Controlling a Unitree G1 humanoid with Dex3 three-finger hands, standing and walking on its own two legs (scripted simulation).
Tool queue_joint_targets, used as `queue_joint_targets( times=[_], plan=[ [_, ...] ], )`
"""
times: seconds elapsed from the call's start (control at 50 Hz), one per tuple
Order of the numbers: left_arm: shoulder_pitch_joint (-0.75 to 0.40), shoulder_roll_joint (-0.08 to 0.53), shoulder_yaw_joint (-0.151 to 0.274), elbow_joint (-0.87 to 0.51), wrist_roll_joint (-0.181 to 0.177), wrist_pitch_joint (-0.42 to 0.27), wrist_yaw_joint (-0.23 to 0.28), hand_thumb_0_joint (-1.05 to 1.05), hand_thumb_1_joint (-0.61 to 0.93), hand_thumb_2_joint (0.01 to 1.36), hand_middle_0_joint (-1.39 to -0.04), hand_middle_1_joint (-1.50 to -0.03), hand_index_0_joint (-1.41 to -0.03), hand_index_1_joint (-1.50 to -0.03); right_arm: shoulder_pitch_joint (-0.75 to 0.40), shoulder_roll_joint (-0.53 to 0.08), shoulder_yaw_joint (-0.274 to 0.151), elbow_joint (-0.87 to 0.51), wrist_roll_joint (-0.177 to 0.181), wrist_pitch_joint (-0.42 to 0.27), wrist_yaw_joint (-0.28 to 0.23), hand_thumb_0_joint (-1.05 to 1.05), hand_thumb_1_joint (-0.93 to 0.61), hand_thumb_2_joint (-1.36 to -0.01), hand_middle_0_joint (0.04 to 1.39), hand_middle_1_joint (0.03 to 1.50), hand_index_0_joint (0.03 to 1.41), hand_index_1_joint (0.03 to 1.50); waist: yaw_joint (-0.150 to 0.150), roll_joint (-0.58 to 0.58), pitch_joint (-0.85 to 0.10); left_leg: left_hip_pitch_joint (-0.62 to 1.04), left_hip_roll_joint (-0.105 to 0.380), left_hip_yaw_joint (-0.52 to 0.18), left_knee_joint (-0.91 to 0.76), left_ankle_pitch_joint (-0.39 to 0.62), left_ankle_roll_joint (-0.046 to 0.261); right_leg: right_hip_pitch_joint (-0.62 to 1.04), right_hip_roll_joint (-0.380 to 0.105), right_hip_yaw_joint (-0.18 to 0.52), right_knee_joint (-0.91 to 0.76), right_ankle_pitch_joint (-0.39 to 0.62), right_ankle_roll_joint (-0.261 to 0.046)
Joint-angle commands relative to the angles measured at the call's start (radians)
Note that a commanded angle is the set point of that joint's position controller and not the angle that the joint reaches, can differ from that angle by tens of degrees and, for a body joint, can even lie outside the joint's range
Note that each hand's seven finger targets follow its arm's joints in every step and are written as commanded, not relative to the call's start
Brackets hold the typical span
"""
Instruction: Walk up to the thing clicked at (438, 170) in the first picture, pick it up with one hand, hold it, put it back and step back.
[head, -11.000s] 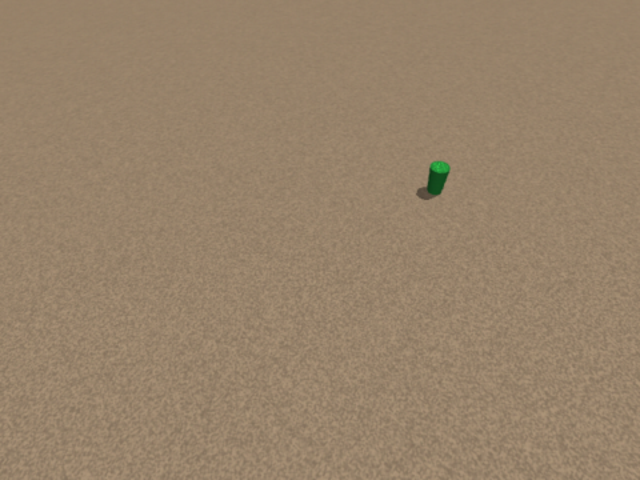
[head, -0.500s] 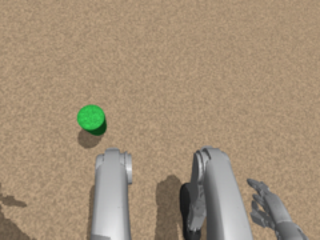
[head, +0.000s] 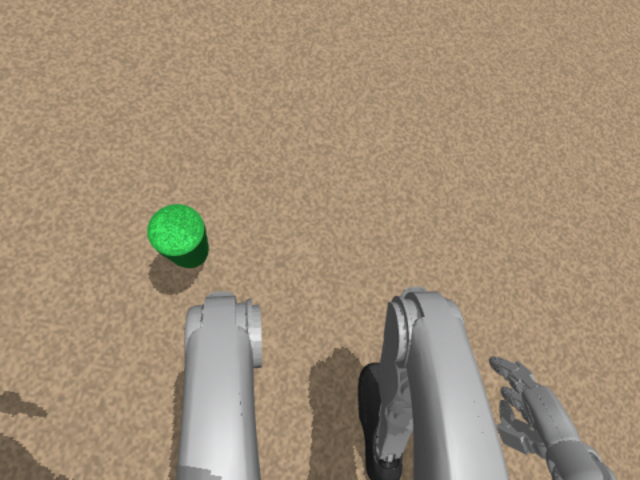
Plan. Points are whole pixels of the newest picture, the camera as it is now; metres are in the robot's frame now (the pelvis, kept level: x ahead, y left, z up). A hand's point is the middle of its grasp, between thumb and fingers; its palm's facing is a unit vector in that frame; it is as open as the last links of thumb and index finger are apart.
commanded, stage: approach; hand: left
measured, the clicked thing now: (184, 241) +0.45 +0.24 -0.30
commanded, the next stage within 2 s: close in in 0.38 s
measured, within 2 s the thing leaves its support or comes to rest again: neither
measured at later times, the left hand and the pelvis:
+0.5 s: hand (95, 265) +0.38 +0.34 -0.21, palm faces +0.19 -0.98 +0.03, open 17.6 cm; pelvis -0.01 +0.01 -0.08, yaw -5 degrees
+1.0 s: hand (155, 256) +0.41 +0.27 -0.26, palm faces +0.25 -0.97 +0.03, open 17.6 cm; pelvis -0.02 +0.02 -0.09, yaw -9 degrees
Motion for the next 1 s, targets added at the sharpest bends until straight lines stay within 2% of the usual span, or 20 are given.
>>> queue_joint_targets(
  times=[0.0,0.04,0.1,0.12,0.14,0.18,0.2,0.24,0.26,0.3,0.36,0.38,0.4,0.42,0.44,0.56,0.64,0.74,0.8,0.98],
  plan=[
    [-0.161,0.28,0.034,-0.078,-0.05,-0.144,-0.01,0.0,-0.611,0.032,-0.056,-0.098,-0.063,-0.091,0.068,-0.234,-0.079,-0.048,-0.013,-0.038,-0.011,0.0,-0.899,-0.895,0.199,0.3,0.199,0.3,-0.02,0.156,-0.471,0.355,0.008,0.068,-0.231,0.091,0.05,0.22,0.041,-0.073,-0.175,0.073,-0.067],
    [-0.207,0.26,0.001,-0.058,-0.053,-0.194,-0.015,0.0,-0.611,0.036,-0.054,-0.097,-0.061,-0.09,0.048,-0.239,-0.065,-0.049,-0.026,-0.04,-0.007,0.0,-0.901,-0.895,0.199,0.299,0.199,0.3,-0.036,0.163,-0.456,0.34,0.009,0.067,-0.214,0.061,0.049,0.207,0.043,-0.079,-0.165,0.052,-0.067],
    [-0.206,0.27,-0.002,0.006,-0.054,-0.252,-0.011,0.0,-0.611,0.048,-0.052,-0.1,-0.057,-0.095,0.03,-0.25,-0.043,-0.049,-0.048,-0.037,0.001,0.0,-0.901,-0.895,0.199,0.299,0.199,0.3,-0.034,0.153,-0.468,0.322,0.014,0.062,-0.173,0.07,0.044,0.221,0.049,-0.09,-0.134,0.059,-0.065],
    [-0.198,0.24,-0.02,0.02,-0.051,-0.27,-0.008,0.0,-0.611,0.037,-0.058,-0.103,-0.066,-0.096,0.024,-0.253,-0.035,-0.057,-0.055,-0.036,0.005,0.0,-0.902,-0.895,0.199,0.299,0.199,0.299,-0.038,0.173,-0.474,0.342,0.015,0.057,-0.167,0.096,0.037,0.216,0.049,-0.1,-0.11,0.081,-0.068],
    [-0.203,0.282,0.005,0.015,-0.046,-0.287,0.0,0.0,-0.611,0.042,-0.056,-0.104,-0.063,-0.097,0.02,-0.262,-0.031,-0.052,-0.064,-0.031,0.008,0.0,-0.902,-0.894,0.199,0.299,0.199,0.299,-0.026,0.204,-0.49,0.353,0.016,0.056,-0.156,0.105,0.033,0.216,0.05,-0.101,-0.097,0.089,-0.069],
    [-0.206,0.285,-0.005,0.012,-0.035,-0.317,0.016,0.0,-0.611,0.052,-0.054,-0.105,-0.059,-0.101,-0.002,-0.271,-0.019,-0.057,-0.079,-0.02,0.015,0.0,-0.903,-0.896,0.199,0.299,0.199,0.299,-0.015,0.254,-0.495,0.378,0.019,0.053,-0.144,0.115,0.025,0.203,0.05,-0.109,-0.066,0.097,-0.071],
    [-0.223,0.287,-0.008,-0.006,-0.031,-0.336,0.025,0.0,-0.611,0.05,-0.056,-0.106,-0.061,-0.102,-0.003,-0.275,-0.004,-0.064,-0.087,-0.014,0.021,0.0,-0.903,-0.896,0.199,0.3,0.199,0.3,-0.029,0.266,-0.516,0.398,0.021,0.043,-0.132,0.158,0.018,0.215,0.051,-0.119,-0.046,0.133,-0.072],
    [-0.199,0.346,0.04,-0.007,-0.026,-0.374,0.047,0.0,-0.611,0.047,-0.064,-0.106,-0.066,-0.104,-0.022,-0.288,0.011,-0.067,-0.102,0.003,0.028,0.0,-0.906,-0.897,0.2,0.3,0.199,0.3,-0.015,0.299,-0.529,0.41,0.024,0.037,-0.114,0.183,0.012,0.231,0.054,-0.128,-0.021,0.148,-0.071],
    [-0.205,0.34,0.03,-0.013,-0.023,-0.392,0.057,0.0,-0.611,0.045,-0.065,-0.101,-0.065,-0.101,-0.032,-0.29,0.016,-0.066,-0.111,0.012,0.03,0.0,-0.909,-0.898,0.2,0.3,0.199,0.3,-0.016,0.31,-0.529,0.404,0.026,0.041,-0.095,0.178,0.013,0.235,0.055,-0.125,-0.015,0.152,-0.069],
    [-0.199,0.31,0.001,0.022,-0.014,-0.424,0.068,0.0,-0.611,0.052,-0.066,-0.108,-0.066,-0.107,-0.067,-0.292,0.038,-0.073,-0.126,0.026,0.036,0.0,-0.909,-0.899,0.2,0.3,0.199,0.3,-0.035,0.306,-0.481,0.374,0.028,0.032,-0.082,0.162,0.013,0.224,0.06,-0.137,0.0,0.144,-0.068],
    [-0.154,0.328,0.014,0.074,0.0,-0.466,0.093,0.0,-0.595,0.062,-0.06,-0.108,-0.061,-0.106,-0.105,-0.316,0.059,-0.069,-0.151,0.05,0.036,0.0,-0.908,-0.899,0.2,0.3,0.199,0.3,-0.051,0.34,-0.444,0.384,0.035,0.016,-0.07,0.152,0.008,0.209,0.063,-0.155,0.023,0.139,-0.067],
    [-0.177,0.245,-0.05,0.079,-0.004,-0.48,0.094,0.0,-0.611,0.066,-0.061,-0.118,-0.065,-0.114,-0.123,-0.31,0.076,-0.084,-0.155,0.053,0.04,0.0,-0.91,-0.9,0.2,0.3,0.199,0.3,-0.082,0.328,-0.42,0.384,0.036,0.006,-0.067,0.143,0.005,0.198,0.065,-0.168,0.028,0.135,-0.066],
    [-0.175,0.288,-0.011,0.096,-0.004,-0.492,0.106,0.0,-0.586,0.074,-0.058,-0.116,-0.061,-0.113,-0.117,-0.322,0.079,-0.074,-0.167,0.058,0.041,0.0,-0.907,-0.9,0.2,0.3,0.199,0.3,-0.089,0.328,-0.423,0.381,0.04,0.001,-0.047,0.145,0.007,0.213,0.069,-0.172,0.029,0.147,-0.063],
    [-0.179,0.286,-0.019,0.106,-0.006,-0.507,0.117,0.0,-0.566,0.075,-0.055,-0.108,-0.057,-0.105,-0.13,-0.325,0.087,-0.075,-0.173,0.063,0.041,0.0,-0.906,-0.899,0.2,0.3,0.199,0.3,-0.09,0.317,-0.417,0.371,0.04,0.0,-0.034,0.132,0.008,0.21,0.072,-0.173,0.027,0.139,-0.063],
    [-0.216,0.266,-0.053,0.124,-0.005,-0.521,0.127,0.0,-0.584,0.075,-0.055,-0.112,-0.06,-0.106,-0.142,-0.326,0.103,-0.078,-0.178,0.066,0.042,0.0,-0.904,-0.898,0.2,0.3,0.199,0.3,-0.122,0.324,-0.385,0.353,0.042,-0.01,-0.031,0.112,0.009,0.198,0.072,-0.183,0.036,0.132,-0.063],
    [-0.251,0.198,-0.135,0.214,0.022,-0.607,0.224,0.0,-0.611,0.068,-0.047,-0.128,-0.077,-0.102,-0.178,-0.346,0.16,-0.078,-0.224,0.092,0.06,0.0,-0.905,-0.896,0.2,0.3,0.2,0.3,-0.176,0.335,-0.33,0.37,0.044,-0.05,0.001,0.143,-0.008,0.205,0.079,-0.224,0.064,0.176,-0.058],
    [-0.237,0.18,-0.145,0.237,0.05,-0.657,0.333,0.0,-0.611,0.075,-0.045,-0.121,-0.077,-0.095,-0.194,-0.355,0.181,-0.085,-0.253,0.111,0.083,0.0,-0.903,-0.896,0.2,0.301,0.2,0.301,-0.166,0.341,-0.287,0.359,0.044,-0.064,0.007,0.143,-0.014,0.22,0.083,-0.244,0.074,0.182,-0.055],
    [-0.229,0.145,-0.177,0.235,0.106,-0.704,0.454,0.0,-0.611,0.09,-0.035,-0.12,-0.067,-0.093,-0.215,-0.36,0.195,-0.094,-0.281,0.145,0.109,0.0,-0.902,-0.897,0.2,0.3,0.2,0.3,-0.191,0.358,-0.228,0.351,0.045,-0.085,0.0,0.123,-0.02,0.21,0.085,-0.264,0.081,0.178,-0.05],
    [-0.236,0.161,-0.188,0.22,0.128,-0.733,0.497,0.0,-0.596,0.075,-0.041,-0.097,-0.069,-0.073,-0.227,-0.366,0.205,-0.103,-0.296,0.165,0.115,0.0,-0.902,-0.896,0.2,0.3,0.2,0.3,-0.204,0.374,-0.213,0.349,0.047,-0.099,-0.007,0.122,-0.023,0.219,0.087,-0.273,0.087,0.182,-0.051],
    [-0.265,0.077,-0.271,0.286,0.143,-0.774,0.611,0.0,-0.557,0.113,-0.052,-0.1,-0.074,-0.083,-0.239,-0.366,0.233,-0.122,-0.321,0.185,0.138,0.0,-0.902,-0.899,0.2,0.3,0.2,0.3,-0.258,0.292,-0.151,0.291,0.045,-0.128,0.007,0.012,-0.008,0.219,0.099,-0.289,0.06,0.131,-0.035]
  ],
)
